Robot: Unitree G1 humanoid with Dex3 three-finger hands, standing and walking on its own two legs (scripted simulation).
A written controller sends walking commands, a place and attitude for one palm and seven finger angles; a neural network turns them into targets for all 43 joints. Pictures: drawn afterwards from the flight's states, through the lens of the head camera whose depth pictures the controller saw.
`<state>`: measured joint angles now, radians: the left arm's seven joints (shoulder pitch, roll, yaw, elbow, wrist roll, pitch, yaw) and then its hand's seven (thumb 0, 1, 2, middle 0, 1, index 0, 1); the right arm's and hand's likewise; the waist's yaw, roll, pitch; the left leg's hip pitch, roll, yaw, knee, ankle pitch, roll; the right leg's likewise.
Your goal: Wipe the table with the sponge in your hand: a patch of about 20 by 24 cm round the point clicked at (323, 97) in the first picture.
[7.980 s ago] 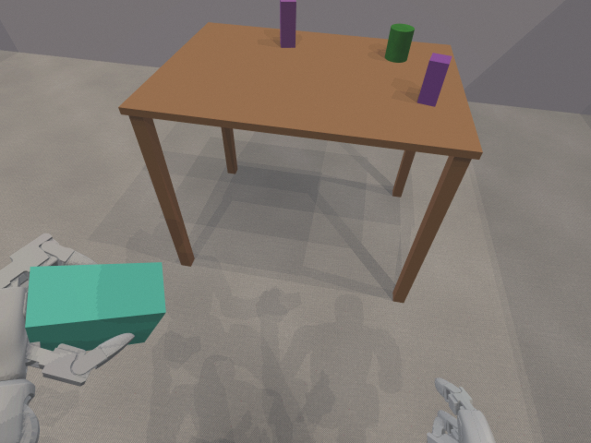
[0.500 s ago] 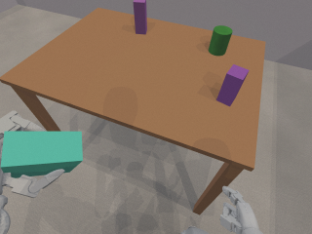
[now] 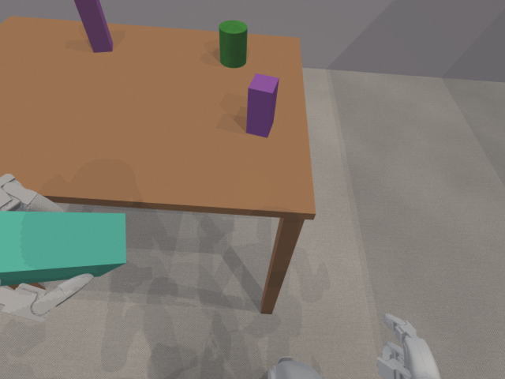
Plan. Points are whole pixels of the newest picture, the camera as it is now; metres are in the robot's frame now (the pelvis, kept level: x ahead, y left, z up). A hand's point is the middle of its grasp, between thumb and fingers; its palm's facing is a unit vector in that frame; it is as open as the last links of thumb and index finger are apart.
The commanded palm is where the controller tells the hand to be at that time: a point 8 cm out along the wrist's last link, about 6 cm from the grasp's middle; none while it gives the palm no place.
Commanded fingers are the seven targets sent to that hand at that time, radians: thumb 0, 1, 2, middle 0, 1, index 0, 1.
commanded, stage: turn to face it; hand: left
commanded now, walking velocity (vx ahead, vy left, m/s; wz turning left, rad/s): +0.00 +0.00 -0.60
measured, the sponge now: (75, 249) +0.22 +0.22 +0.15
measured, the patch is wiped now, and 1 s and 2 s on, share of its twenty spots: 0.00 0.00 0.00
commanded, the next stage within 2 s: come to a stop and stand still in 0.72 s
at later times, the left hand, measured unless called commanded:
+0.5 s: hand (196, 238) +0.24 +0.09 +0.18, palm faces +0.05 -0.80 -0.59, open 9.8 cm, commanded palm +0.19 +0.16 +0.19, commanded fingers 0.00 0.10 1.30 -1.20 -1.60 -1.20 -1.60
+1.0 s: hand (240, 276) +0.20 +0.04 +0.17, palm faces +0.02 -0.89 -0.46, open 9.8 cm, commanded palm +0.16 +0.11 +0.19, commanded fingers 0.00 0.10 1.30 -1.20 -1.60 -1.20 -1.60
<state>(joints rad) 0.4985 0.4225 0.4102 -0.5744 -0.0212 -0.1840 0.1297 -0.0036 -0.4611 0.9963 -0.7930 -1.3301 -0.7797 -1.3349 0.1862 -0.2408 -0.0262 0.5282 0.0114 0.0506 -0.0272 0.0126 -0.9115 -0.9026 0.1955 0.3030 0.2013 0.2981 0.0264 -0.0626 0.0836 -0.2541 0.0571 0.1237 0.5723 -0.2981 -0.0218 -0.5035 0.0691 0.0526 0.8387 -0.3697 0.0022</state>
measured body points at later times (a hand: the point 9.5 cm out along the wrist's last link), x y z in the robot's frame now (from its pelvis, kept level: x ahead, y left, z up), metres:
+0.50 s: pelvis -0.04 -0.07 +0.01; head +0.03 -0.10 +0.45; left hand +0.23 +0.13 +0.21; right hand +0.05 -0.36 -0.10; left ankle -0.01 +0.07 -0.67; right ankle -0.04 -0.15 -0.73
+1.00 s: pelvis -0.09 -0.09 +0.00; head -0.06 -0.12 +0.45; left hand +0.20 +0.09 +0.19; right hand +0.00 -0.33 -0.11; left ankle -0.03 +0.06 -0.70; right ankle -0.12 -0.18 -0.73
